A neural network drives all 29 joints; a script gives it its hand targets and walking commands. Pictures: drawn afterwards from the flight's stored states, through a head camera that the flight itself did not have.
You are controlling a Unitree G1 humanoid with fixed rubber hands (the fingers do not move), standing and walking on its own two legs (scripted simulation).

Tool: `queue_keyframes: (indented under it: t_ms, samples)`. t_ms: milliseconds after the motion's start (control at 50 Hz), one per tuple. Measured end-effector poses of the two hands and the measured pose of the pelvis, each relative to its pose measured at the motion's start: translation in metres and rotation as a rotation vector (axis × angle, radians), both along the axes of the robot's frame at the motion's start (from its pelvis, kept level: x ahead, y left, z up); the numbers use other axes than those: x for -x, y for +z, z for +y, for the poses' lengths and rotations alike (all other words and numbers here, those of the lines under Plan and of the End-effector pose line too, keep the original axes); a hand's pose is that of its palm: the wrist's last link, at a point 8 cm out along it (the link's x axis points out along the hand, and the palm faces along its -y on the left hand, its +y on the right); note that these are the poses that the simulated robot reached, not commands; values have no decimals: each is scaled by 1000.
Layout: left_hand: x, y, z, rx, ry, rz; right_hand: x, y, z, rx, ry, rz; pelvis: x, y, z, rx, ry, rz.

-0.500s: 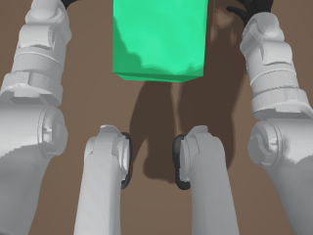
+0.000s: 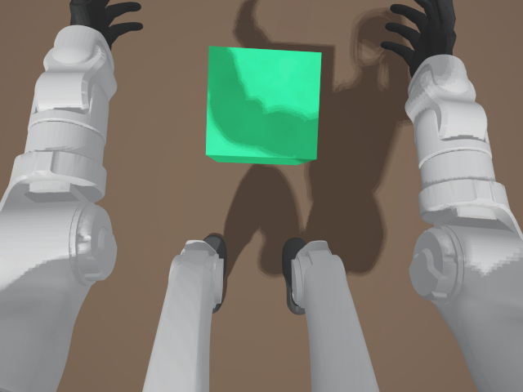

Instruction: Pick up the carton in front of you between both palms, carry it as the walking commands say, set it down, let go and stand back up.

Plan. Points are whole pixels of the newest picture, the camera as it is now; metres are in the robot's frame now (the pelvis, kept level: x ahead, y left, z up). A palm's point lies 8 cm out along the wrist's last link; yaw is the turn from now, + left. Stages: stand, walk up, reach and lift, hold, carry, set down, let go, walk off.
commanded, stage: set down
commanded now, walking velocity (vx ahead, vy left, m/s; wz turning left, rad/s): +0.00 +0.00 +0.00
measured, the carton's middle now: (260, 116) +0.52 -0.01 -0.44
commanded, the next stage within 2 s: let go in 0.16 s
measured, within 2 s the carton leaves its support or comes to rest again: neither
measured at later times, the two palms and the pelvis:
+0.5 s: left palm (15, 76) +0.46 +0.22 +0.01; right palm (514, 97) +0.46 -0.21 +0.01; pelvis +0.05 +0.00 +0.13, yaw +1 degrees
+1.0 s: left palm out of the picture +0.29 +0.23 +0.12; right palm out of the picture +0.29 -0.23 +0.13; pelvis +0.09 +0.00 +0.20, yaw +1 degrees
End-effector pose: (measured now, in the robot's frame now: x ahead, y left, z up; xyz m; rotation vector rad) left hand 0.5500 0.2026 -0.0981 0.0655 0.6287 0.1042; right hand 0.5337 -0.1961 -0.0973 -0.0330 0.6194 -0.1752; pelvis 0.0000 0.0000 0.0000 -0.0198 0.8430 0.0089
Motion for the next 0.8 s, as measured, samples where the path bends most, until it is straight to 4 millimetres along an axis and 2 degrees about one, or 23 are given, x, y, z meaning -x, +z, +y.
queue_keyframes:
  t_ms: [160, 300, 420, 520, 680, 800]
  samples:
    - [2, 47, 0, -3, -10, 1, 3, 46, -2, 2, 8, 0, -8, 46, 0, 0, 3, -9]
    - [15, 73, 3, -45, -22, 33, 14, 72, -2, 36, 51, 31, -18, 80, 0, -4, 5, -31]
    - [57, 90, 10, -99, -26, 88, 49, 91, -8, 91, 122, 100, -34, 110, -1, -11, 7, -86]
    - [94, 112, 16, -97, -28, 113, 83, 115, -18, 104, 142, 135, -49, 132, -2, -14, 8, -156]
    - [139, 153, 19, -88, -37, 115, 129, 157, -28, 94, 142, 142, -69, 159, -4, -18, 7, -277]
    - [184, 178, 22, -88, -43, 132, 174, 183, -32, 87, 136, 155, -80, 177, -4, -20, 4, -396]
